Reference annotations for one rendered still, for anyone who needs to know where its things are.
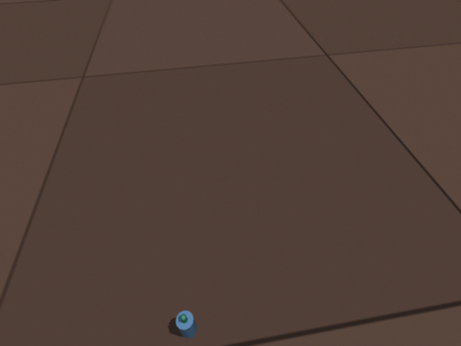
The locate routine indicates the bottle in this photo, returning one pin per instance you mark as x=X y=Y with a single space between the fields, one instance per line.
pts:
x=186 y=324

